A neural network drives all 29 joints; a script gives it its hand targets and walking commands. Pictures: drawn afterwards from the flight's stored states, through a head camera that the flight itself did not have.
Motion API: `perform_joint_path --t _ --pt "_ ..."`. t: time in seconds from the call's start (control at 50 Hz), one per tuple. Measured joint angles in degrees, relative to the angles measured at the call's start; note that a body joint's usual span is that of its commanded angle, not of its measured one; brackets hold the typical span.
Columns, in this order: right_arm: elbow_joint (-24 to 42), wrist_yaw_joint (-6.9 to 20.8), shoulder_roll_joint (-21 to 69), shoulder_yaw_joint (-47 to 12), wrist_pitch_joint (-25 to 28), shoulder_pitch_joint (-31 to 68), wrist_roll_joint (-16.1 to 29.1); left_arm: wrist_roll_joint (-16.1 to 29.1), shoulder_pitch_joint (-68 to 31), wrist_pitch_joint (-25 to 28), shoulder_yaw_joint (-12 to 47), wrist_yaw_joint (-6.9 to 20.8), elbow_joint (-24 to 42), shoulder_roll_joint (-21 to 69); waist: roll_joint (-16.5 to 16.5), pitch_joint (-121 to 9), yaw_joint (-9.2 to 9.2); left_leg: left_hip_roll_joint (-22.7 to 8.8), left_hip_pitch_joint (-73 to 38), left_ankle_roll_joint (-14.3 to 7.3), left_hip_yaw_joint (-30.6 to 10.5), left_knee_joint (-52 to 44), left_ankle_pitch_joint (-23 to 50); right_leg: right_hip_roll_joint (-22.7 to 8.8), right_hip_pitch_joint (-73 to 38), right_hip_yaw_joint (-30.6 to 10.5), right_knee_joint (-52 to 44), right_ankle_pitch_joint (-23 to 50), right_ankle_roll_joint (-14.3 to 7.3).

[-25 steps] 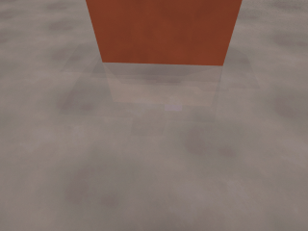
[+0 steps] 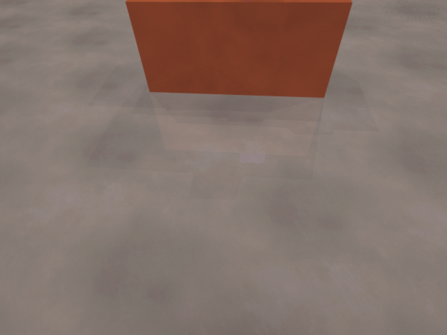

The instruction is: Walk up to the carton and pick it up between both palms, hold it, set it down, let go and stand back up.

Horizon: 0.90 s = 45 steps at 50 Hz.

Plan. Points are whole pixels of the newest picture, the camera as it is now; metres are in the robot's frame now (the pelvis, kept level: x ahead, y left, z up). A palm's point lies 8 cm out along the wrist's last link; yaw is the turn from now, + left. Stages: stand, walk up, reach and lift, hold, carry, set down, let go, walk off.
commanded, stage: walk up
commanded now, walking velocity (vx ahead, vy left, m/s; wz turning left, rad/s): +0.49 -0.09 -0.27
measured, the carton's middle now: out of the picture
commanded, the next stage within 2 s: none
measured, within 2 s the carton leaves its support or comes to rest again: neither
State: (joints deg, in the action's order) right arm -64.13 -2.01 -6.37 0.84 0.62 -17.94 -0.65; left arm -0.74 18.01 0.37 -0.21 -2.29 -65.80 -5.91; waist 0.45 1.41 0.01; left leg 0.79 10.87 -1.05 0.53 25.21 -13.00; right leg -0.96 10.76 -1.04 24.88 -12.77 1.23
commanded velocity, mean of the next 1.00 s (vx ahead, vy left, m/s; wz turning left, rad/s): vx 0.51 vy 0.09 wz -0.09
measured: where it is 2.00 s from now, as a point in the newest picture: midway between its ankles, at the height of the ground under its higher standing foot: (254, 187)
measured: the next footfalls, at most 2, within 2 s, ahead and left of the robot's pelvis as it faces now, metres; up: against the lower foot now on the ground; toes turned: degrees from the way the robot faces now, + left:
right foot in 0.38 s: +0.10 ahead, -0.21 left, +0.00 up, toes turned -14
left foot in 0.86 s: +0.51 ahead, -0.05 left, +0.00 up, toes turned +2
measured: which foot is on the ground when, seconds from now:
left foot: down 0.00-0.38, up 0.40-0.84, down 0.86-1.00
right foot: down 0.00-0.06, up 0.08-0.36, down 0.38-0.92, up 0.94-1.00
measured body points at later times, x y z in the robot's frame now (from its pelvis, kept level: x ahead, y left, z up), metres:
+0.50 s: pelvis +0.12 -0.12 -0.01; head +0.09 -0.15 +0.44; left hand +0.12 +0.12 -0.14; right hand +0.09 -0.35 -0.18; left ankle +0.06 +0.05 -0.64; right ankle +0.06 -0.20 -0.74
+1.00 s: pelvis +0.43 -0.10 -0.02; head +0.46 -0.13 +0.43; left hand +0.40 +0.14 -0.16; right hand +0.47 -0.35 -0.18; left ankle +0.47 -0.05 -0.74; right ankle +0.19 -0.20 -0.59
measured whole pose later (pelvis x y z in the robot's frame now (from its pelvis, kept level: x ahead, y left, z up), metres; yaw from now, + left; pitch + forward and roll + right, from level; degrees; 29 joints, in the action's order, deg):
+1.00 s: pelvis +0.43 -0.10 -0.02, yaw -7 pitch +1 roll +1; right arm -56.8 0.1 -12.0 4.4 3.6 -9.9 -1.4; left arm 0.7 23.7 4.5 -2.3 -1.1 -62.7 -7.6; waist 2.4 3.7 0.4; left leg 2.3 20.5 -6.6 11.9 34.5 -15.4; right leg -5.9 11.7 1.5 76.1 -23.4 -1.7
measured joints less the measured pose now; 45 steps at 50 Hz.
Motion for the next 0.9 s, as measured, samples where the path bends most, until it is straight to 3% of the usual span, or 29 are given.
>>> perform_joint_path --t 0.04,0.08,0.1,0.16,0.22,0.28,0.34,0.38,0.4,0.44,0.48,0.52,0.62,0.7,0.78,0.86,0.88,0.9 --pt "-0.09 0.03 -0.05 0.01 0.01 0.01 0.05 -0.06 0.13 0.0 0.03 0.01 -0.18 -0.1 0.17 -0.05 0.04 0.01 0.01 0.0 -0.06 -0.02 -0.03 -0.02 -0.03 0.06 -0.07 -0.01 0.0" --pt "0.77 0.18 -0.26 0.89 -0.16 -0.12 -0.25 0.15 1.42 -0.62 -0.85 0.93 0.38 -0.47 -0.28 -1.19 -0.17 -0.26 0.02 -0.28 1.35 0.66 -5.54 0.1 3.19 -0.26 6.21 -11.44 -0.04" --pt "1.51 0.03 -0.73 1.58 -0.09 -0.11 -0.3 -0.1 1.9 -1.2 -1.26 1.56 0.83 -0.71 -0.03 -1.82 0.09 -0.97 -0.14 -0.32 2.27 0.34 -7.68 0.35 6.34 0.82 12.49 -12.71 0.13" --pt "3.0 -0.45 -2.77 2.95 1.29 -0.78 -0.38 -1.33 -0.18 -1.51 -1.98 3.4 3.59 -1.76 2.61 -1.48 2.73 -3.52 -1.27 -0.57 1.69 -2.54 -7.78 -0.01 13.7 5.15 27.0 -8.88 0.23" --pt "2.65 -0.42 -3.78 3.2 2.58 -3.17 -0.74 -1.76 -4.0 0.58 -3.03 4.66 6.94 -3.77 3.45 -1.35 2.53 -5.54 -3.41 1.0 1.53 -7.73 -2.28 -0.97 17.94 4.76 30.52 -4.89 -0.11" --pt "1.64 0.05 -4.65 3.8 3.11 -4.97 -1.37 -1.13 -5.27 1.61 -3.52 5.1 8.58 -5.1 2.88 -2.33 1.76 -7.08 -5.36 3.31 2.74 -9.07 1.98 -2.4 16.66 4.97 24.57 -2.68 -0.16" --pt "0.49 0.3 -5.28 4.84 2.83 -5.99 -1.36 -0.97 -4.61 1.57 -3.67 5.06 9.11 -5.52 1.31 -4.32 1.01 -7.05 -6.13 4.77 4.87 -4.66 -3.01 -4.17 11.03 5.48 14.79 -4.61 0.08" --pt "0.16 0.48 -5.87 5.25 2.32 -6.62 -1.39 -1.24 -3.67 2.01 -3.66 4.47 9.11 -5.4 1.48 -5.44 0.4 -7.76 -4.3 3.81 5.14 3.17 -9.44 -3.84 6.4 6.28 9.67 -6.37 0.18" --pt "-0.13 0.59 -6.54 5.22 2.03 -6.62 -1.34 -1.61 -3.64 2.47 -3.43 4.02 8.55 -4.5 3.39 -5.25 0.07 -8.68 -1.82 2.3 2.97 10.56 -13.55 -2.71 6.12 7.44 11.5 -7.92 -0.4" --pt "0.35 1.08 -6.35 4.58 1.31 -6.98 -1.07 -2.05 -1.83 3.24 -2.57 3.33 7.99 -3.48 4.03 -5.34 -0.3 -6.39 4.87 0.79 -0.58 27.13 -15.97 -2.99 4.56 9.46 14.23 -11.19 -1.14" --pt "1.76 2.33 -5.16 4.12 0.91 -5.97 -1.03 -1.75 2.58 3.63 -2.38 3.05 6.65 -3.25 1.64 -5.89 -2.3 -4.06 10.26 0.56 1.44 38.53 -12.67 -3.87 1.1 8.67 11.02 -10.95 -2.08" --pt "3.74 3.62 -4.74 3.66 1.52 -2.28 -0.95 -1.2 7.68 3.93 -2.14 3.03 4.72 -2.52 -0.08 -5.16 -3.81 -4.27 14.92 0.77 3.92 43.17 -5.52 -3.75 -3.13 6.51 4.56 -8.9 -2.31" --pt "9.24 4.62 -5.41 3.75 1.99 5.1 -0.15 -0.38 13.97 4.45 -1.47 3.26 1.39 -0.16 -0.15 -0.29 -2.97 -5.08 27.82 1.37 3.5 44.35 6.6 -3.72 -11.41 6.26 -6.55 -6.45 -1.83" --pt "9.64 4.76 -5.98 3.55 0.07 6.47 0.21 0.19 16.56 4.98 -1.05 2.43 -0.15 0.54 1.18 0.74 -3.58 -4.28 32.44 2.2 5.09 40.07 11.01 -3.98 -15.21 6.6 -9.23 -8.86 -1.0" --pt "9.39 4.72 -4.8 2.21 -0.24 8.81 -0.18 -0.17 16.6 5.31 -0.71 1.22 -0.53 0.31 1.74 1.66 -4.4 -3.2 29.33 1.59 9.47 23.52 11.61 -3.94 -19.43 7.3 -11.79 -11.74 0.03" --pt "10.22 4.17 -2.94 1.19 1.42 12.14 -0.86 -0.53 15.38 5.38 -0.82 0.45 -0.66 -0.7 0.6 3.08 -4.04 0.06 20.67 -1.49 12.14 6.89 8.07 -4.62 -22.45 7.96 -7.84 -17.4 1.31" --pt "9.96 3.85 -2.21 1.31 2.09 12.55 -1.11 -0.5 14.18 5.13 -0.99 0.33 -0.94 -1.59 -1.18 3.66 -2.99 2.09 19.36 -4.26 12.61 6.6 7.39 -6.21 -22.22 8.65 -3.35 -19.05 1.52" --pt "9.7 3.57 -1.9 1.46 2.66 12.63 -1.43 -0.35 12.44 4.86 -1.15 0.29 -0.89 -2.29 -2.67 4.43 -2.31 3.74 18.42 -5.71 12.78 7.95 5.75 -8.08 -20.66 9.0 3.75 -16.84 1.14"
